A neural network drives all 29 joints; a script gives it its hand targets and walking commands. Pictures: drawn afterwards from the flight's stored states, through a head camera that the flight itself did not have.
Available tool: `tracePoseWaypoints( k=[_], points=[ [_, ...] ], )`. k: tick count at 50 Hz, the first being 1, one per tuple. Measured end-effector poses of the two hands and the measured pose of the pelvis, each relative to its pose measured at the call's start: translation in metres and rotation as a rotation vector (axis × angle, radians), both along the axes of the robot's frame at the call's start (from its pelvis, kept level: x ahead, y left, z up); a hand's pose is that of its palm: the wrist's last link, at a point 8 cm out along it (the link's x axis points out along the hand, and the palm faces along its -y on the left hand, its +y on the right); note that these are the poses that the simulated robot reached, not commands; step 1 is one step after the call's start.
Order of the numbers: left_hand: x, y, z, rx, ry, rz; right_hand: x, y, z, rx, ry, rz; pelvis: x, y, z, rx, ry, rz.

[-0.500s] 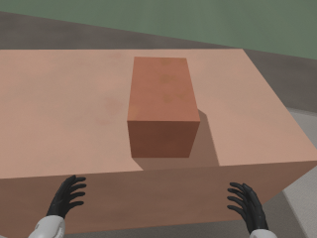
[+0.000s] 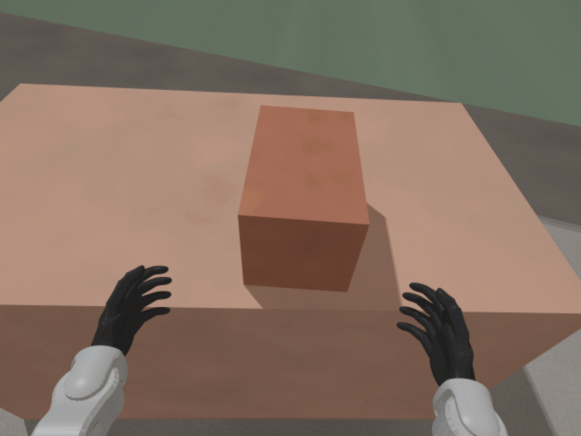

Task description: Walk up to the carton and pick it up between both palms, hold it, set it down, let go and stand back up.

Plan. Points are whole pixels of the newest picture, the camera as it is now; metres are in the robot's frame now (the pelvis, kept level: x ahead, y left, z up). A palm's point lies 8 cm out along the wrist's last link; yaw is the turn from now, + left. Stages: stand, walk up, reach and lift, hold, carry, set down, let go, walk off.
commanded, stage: reach and lift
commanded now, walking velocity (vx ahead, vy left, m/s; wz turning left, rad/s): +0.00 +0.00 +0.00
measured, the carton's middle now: (301, 193) +0.49 +0.05 +0.03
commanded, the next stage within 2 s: none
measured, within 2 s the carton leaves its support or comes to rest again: neither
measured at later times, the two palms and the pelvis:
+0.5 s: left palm (139, 261) +0.26 +0.24 +0.09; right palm (440, 287) +0.30 -0.15 +0.09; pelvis +0.03 +0.01 +0.00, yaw +0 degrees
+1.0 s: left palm (158, 197) +0.35 +0.24 +0.13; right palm (434, 231) +0.37 -0.14 +0.11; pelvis +0.01 +0.01 +0.00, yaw +0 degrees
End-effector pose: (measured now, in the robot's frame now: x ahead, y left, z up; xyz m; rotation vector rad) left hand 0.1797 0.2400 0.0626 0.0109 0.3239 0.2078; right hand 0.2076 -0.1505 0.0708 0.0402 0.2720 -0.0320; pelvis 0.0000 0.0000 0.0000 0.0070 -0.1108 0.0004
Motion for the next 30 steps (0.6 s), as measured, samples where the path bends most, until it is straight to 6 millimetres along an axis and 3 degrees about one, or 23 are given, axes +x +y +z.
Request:
tracePoseWaypoints(
  k=[15,30],
  points=[
    [0.051,0.001,0.017,-0.011,-0.042,-0.037,0.059,0.009,0.011,0.020,-0.033,0.005,0.019,0.000,0.000,-0.007,0.010,0.007],
    [0.103,0.002,0.031,-0.014,-0.033,-0.043,0.104,-0.001,0.019,0.011,-0.068,-0.036,0.032,0.007,0.000,-0.014,0.014,-0.004]
  ],
)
